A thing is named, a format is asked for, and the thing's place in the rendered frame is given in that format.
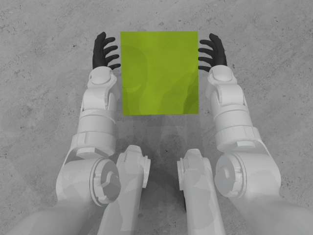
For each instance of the robot left thigh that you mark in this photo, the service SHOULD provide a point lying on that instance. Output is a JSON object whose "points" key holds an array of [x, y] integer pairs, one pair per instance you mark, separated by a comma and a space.
{"points": [[120, 217]]}

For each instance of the robot thigh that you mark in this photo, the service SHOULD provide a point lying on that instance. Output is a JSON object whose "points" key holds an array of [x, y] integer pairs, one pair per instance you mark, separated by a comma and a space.
{"points": [[202, 207], [120, 217]]}

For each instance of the left robot hand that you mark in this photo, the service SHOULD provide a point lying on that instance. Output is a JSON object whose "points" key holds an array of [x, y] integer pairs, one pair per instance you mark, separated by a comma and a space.
{"points": [[99, 53]]}

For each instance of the robot right forearm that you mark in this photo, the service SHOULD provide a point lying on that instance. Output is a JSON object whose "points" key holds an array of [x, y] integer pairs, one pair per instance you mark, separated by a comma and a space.
{"points": [[234, 129]]}

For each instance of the robot left upper arm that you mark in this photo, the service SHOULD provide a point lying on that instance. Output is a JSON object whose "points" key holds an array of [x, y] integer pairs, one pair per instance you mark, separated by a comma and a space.
{"points": [[84, 189]]}

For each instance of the robot right upper arm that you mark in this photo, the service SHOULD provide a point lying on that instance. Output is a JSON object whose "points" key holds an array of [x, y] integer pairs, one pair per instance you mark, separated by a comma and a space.
{"points": [[252, 183]]}

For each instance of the carton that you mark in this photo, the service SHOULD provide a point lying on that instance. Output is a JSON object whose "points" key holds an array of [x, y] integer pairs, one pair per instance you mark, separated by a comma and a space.
{"points": [[159, 72]]}

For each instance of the robot right thigh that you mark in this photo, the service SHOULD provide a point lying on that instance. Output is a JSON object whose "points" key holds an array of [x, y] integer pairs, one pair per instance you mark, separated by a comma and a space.
{"points": [[202, 207]]}

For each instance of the robot left forearm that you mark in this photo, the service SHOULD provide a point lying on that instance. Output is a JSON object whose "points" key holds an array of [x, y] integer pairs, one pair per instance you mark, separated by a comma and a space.
{"points": [[95, 134]]}

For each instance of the right robot hand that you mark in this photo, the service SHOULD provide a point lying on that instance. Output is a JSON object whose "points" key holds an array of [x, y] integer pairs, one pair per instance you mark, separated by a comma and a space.
{"points": [[217, 54]]}

